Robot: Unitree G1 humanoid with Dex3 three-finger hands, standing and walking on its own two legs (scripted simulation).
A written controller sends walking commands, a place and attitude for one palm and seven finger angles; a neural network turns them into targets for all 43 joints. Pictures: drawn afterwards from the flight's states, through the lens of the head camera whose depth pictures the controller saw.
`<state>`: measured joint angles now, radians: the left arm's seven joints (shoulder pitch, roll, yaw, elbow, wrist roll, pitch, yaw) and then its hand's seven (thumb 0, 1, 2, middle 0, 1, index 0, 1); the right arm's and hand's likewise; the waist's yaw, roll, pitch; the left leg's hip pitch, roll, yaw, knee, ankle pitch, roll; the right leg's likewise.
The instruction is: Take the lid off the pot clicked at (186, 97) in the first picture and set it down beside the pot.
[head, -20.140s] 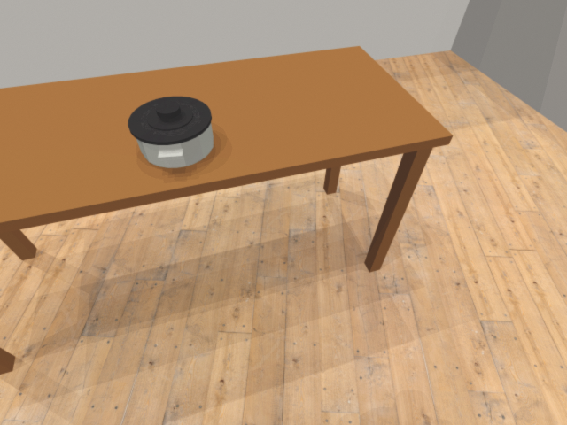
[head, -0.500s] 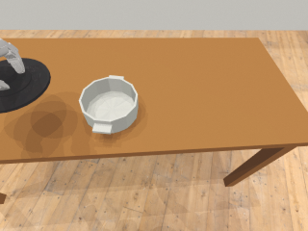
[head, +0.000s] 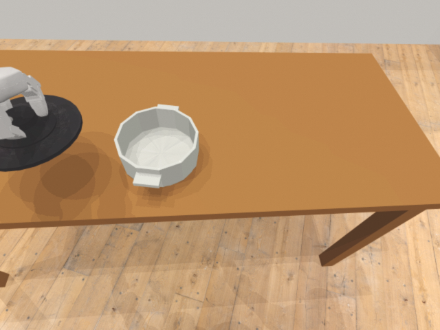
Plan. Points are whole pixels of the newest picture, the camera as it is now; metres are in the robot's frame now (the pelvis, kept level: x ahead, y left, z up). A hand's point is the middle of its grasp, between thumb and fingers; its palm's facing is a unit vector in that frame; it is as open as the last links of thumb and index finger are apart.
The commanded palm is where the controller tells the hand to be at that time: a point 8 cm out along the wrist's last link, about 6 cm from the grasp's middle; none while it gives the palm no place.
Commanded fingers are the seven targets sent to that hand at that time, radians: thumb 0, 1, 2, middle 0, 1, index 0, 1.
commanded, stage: lower the lid onto the table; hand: left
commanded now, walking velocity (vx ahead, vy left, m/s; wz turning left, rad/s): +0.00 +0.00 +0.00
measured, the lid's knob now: (19, 118) +0.47 +0.35 +0.10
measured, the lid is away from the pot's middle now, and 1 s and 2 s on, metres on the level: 0.23 0.23 0.25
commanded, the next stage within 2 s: open the fingers wide in 1.64 s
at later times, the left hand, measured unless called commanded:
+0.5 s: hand (21, 127) +0.46 +0.35 +0.09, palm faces -0.45 -0.10 -0.89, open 8.1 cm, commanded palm +0.50 +0.35 +0.15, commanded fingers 0.00 0.57 1.04 -0.78 -1.01 -0.81 -1.02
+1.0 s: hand (31, 138) +0.46 +0.35 +0.06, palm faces -0.47 -0.11 -0.87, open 8.1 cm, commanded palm +0.51 +0.35 +0.11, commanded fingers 0.00 0.57 1.04 -0.78 -1.01 -0.81 -1.02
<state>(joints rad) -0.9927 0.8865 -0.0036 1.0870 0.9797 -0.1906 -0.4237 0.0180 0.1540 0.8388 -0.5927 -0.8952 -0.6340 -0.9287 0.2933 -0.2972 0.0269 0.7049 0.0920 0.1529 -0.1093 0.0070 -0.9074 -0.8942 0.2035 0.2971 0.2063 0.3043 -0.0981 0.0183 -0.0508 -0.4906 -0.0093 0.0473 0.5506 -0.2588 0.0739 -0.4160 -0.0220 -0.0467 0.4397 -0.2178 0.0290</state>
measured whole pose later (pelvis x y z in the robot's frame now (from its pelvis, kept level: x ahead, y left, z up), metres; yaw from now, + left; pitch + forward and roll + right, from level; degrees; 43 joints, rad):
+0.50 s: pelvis +0.01 +0.01 -0.01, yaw -1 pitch +14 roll -3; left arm -0.96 0.92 0.05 1.12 1.01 -0.22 -0.40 0.02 0.16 0.84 -0.59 -0.89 -0.63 -0.93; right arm 0.35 -0.30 0.02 0.72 0.09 0.15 -0.13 0.01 -0.91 -0.89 0.20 0.30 0.21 0.30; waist -0.13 0.01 -0.06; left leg -0.57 0.00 0.06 0.62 -0.30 0.08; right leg -0.49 -0.01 -0.03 0.49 -0.24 0.03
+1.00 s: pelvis +0.00 +0.01 -0.01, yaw -2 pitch +16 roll -3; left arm -0.95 0.91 0.05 1.17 1.03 -0.24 -0.35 0.02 0.16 0.84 -0.59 -0.89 -0.63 -0.93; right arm 0.34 -0.29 0.03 0.70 0.08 0.16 -0.13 0.01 -0.91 -0.89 0.21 0.30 0.21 0.30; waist -0.14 0.01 -0.07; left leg -0.64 0.01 0.06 0.68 -0.32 0.08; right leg -0.56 -0.01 -0.03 0.55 -0.26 0.03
